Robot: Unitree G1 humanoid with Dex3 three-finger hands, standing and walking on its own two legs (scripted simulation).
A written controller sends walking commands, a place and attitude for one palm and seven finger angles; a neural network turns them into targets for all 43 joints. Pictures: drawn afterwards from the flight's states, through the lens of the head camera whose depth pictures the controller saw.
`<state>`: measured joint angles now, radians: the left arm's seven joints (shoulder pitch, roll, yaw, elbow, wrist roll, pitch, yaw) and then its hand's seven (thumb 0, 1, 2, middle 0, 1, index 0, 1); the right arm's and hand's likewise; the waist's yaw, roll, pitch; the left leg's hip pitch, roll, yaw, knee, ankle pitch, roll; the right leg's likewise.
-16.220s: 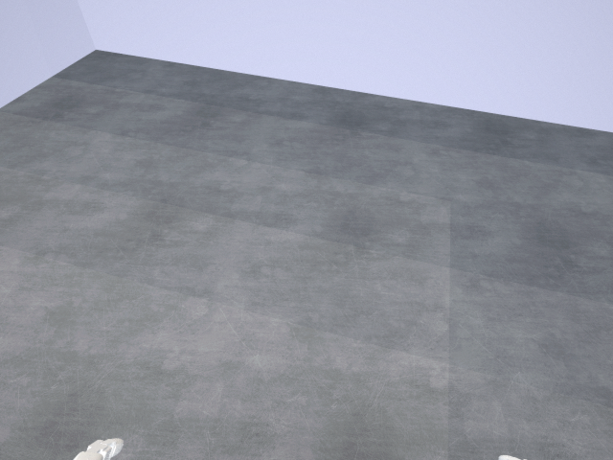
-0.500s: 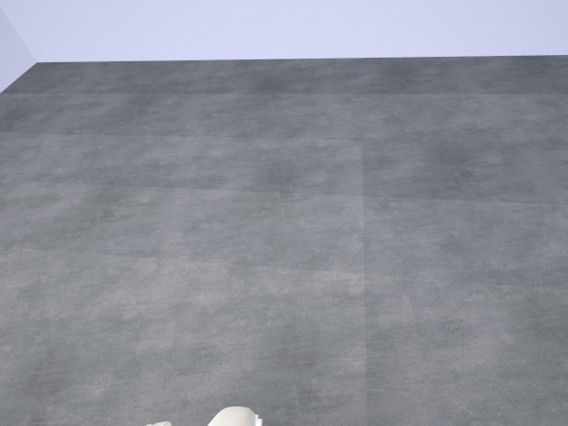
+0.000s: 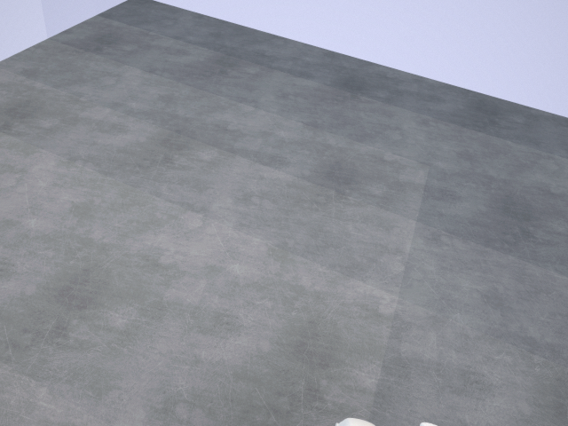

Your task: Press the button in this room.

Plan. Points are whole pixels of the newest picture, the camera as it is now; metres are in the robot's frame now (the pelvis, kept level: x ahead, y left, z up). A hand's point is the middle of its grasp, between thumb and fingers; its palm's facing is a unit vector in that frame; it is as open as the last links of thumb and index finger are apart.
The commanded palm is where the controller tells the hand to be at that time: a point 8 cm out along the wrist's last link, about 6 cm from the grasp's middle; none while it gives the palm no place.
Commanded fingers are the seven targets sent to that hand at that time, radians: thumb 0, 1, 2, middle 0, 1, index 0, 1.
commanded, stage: turn or walk to find it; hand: left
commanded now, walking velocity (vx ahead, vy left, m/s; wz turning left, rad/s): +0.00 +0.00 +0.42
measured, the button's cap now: out of the picture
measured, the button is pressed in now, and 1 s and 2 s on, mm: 0 0 0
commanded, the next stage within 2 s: stand and wait in 0.38 s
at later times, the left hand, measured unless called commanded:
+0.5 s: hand out of the picture +0.03 +0.13 -0.14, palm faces +0.21 -0.94 -0.29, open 7.4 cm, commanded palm none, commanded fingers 0.00 0.90 0.90 -0.20 -0.30 -0.20 -0.30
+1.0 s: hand out of the picture -0.04 +0.13 -0.18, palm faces +0.13 -0.97 -0.21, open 7.4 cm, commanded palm none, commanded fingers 0.00 0.90 0.90 -0.20 -0.30 -0.20 -0.30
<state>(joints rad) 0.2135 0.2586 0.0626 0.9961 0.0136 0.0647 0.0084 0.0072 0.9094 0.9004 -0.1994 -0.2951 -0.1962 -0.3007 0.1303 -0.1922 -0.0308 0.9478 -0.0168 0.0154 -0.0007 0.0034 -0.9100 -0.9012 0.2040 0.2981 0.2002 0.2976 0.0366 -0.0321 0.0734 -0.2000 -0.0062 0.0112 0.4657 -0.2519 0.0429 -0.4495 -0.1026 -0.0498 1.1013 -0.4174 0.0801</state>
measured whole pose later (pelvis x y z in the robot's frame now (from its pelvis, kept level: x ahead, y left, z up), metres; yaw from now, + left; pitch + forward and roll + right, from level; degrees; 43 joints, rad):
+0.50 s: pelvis -0.02 -0.07 +0.00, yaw +12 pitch -1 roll +3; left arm 0.19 0.15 0.02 0.94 0.01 0.01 0.02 0.00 0.90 0.90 -0.20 -0.30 -0.20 -0.30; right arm 0.26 -0.25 -0.09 1.02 -0.03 0.07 0.01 0.01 -0.91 -0.90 0.20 0.30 0.20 0.30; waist -0.02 0.05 0.06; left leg -0.47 -0.01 -0.07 1.14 -0.34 -0.05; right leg -0.21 -0.06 -0.13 0.50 -0.28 -0.05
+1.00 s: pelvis -0.05 -0.07 -0.01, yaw +0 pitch -2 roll +0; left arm 0.25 0.22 0.09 1.03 0.02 0.08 -0.01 0.01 0.91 0.90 -0.20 -0.30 -0.20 -0.30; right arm 0.13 -0.15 -0.04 0.99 -0.02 0.01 -0.03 0.00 -0.91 -0.90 0.21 0.30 0.20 0.30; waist 0.06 -0.03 0.07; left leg -0.12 0.08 0.15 0.49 -0.34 -0.01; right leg -0.44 -0.04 -0.02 1.05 -0.46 0.05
